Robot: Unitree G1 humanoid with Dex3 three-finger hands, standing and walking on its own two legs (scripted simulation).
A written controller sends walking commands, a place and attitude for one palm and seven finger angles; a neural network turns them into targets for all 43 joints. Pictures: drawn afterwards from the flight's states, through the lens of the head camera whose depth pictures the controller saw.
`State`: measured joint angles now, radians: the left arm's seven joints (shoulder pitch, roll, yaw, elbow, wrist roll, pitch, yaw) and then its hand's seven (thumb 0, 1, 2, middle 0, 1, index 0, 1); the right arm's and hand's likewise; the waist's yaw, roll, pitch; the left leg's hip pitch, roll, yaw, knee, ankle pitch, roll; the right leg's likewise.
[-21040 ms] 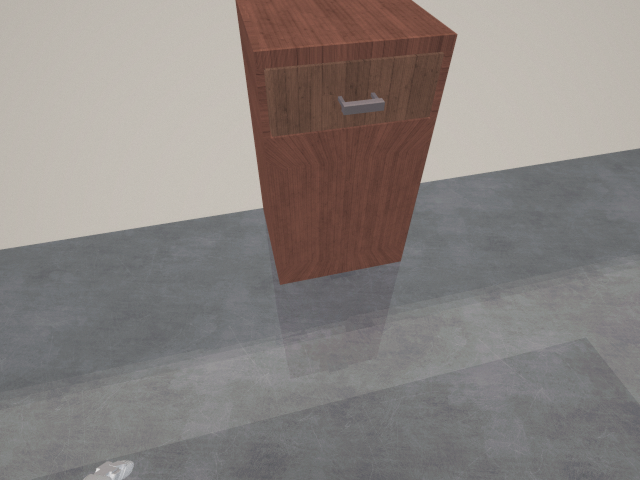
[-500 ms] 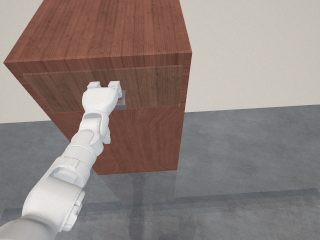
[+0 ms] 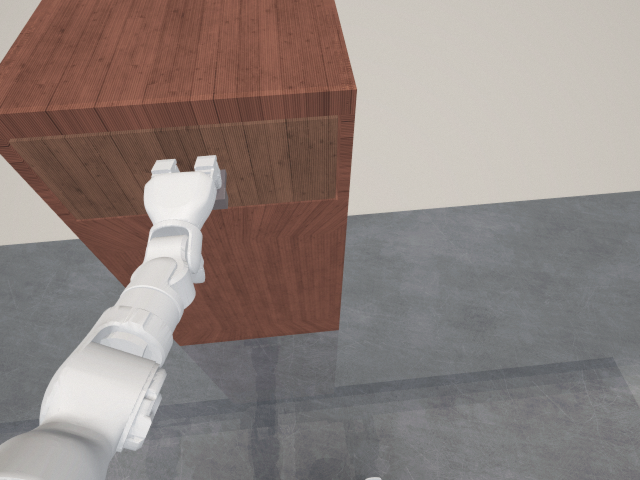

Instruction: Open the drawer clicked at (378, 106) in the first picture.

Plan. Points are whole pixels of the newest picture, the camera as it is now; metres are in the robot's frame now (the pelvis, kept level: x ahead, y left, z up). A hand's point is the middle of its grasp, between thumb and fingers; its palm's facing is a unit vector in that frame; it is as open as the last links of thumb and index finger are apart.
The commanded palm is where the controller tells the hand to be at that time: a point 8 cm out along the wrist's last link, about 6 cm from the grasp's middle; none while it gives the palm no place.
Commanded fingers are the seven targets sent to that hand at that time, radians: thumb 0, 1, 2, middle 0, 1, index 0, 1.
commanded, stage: lower the fingers behind the handle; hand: left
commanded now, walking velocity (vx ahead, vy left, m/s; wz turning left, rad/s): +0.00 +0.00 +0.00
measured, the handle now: (192, 189) +0.54 +0.19 +0.01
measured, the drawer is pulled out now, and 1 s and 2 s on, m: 0.00 0.00 0.00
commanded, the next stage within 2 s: lift the fingers back up to retry in 0.72 s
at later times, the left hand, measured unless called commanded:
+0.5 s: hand (193, 225) +0.46 +0.17 +0.02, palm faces +0.03 +0.04 -1.00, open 14.2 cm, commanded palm +0.43 +0.17 +0.04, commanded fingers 0.00 -0.50 0.30 -0.30 -1.20 -0.30 -1.20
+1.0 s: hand (192, 223) +0.46 +0.17 +0.02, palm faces +0.01 +0.02 -1.00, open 14.1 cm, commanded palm +0.44 +0.17 +0.07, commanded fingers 0.00 -0.50 0.30 -0.30 -1.20 -0.30 -1.20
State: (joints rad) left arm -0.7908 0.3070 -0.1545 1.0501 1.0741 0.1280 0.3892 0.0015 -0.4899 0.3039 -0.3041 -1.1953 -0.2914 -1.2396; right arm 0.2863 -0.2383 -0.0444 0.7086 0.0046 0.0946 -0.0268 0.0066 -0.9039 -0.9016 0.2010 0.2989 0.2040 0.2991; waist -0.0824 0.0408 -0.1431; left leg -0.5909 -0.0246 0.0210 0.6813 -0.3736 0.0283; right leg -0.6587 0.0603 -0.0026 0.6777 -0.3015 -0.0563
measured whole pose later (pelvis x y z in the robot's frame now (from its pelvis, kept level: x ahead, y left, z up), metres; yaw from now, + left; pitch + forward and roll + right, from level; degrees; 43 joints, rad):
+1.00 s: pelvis -0.02 +0.02 -0.01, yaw +0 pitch +18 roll +0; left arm -0.86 0.29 -0.20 1.08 1.06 0.16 0.41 0.00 -0.49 0.30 -0.27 -1.22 -0.25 -1.24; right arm 0.32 -0.24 -0.04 0.71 0.01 0.07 -0.02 0.01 -0.90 -0.90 0.20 0.30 0.20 0.30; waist -0.09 0.05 -0.16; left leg -0.71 -0.04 0.03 0.79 -0.40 0.05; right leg -0.76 0.05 0.00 0.76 -0.31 -0.03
